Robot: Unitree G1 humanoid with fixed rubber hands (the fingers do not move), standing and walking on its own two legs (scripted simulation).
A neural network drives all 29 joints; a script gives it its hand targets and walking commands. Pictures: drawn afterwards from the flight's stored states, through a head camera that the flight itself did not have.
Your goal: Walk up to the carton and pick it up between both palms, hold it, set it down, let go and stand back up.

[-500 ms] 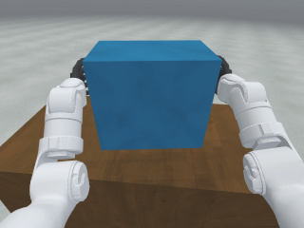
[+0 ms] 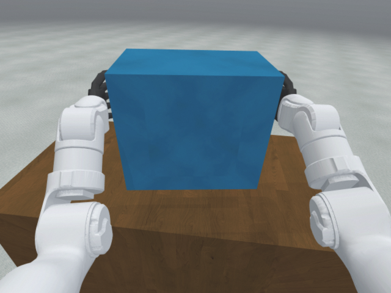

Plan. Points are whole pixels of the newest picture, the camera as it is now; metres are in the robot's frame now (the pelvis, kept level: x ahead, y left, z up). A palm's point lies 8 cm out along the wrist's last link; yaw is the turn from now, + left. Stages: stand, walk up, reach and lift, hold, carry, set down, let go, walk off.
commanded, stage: hold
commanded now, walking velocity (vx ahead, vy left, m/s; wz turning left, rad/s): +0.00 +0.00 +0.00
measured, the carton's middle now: (192, 119) +0.38 +0.01 +0.25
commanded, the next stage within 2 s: none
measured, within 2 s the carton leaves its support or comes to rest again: neither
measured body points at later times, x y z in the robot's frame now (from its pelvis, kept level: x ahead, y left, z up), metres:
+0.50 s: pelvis +0.00 +0.00 +0.00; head -0.09 +0.02 +0.44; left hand +0.39 +0.18 +0.28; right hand +0.39 -0.18 +0.29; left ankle +0.03 +0.12 -0.75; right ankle +0.01 -0.12 -0.75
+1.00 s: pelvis +0.00 +0.00 +0.00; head -0.09 +0.02 +0.44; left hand +0.39 +0.18 +0.28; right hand +0.38 -0.18 +0.29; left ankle +0.03 +0.12 -0.75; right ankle +0.01 -0.12 -0.75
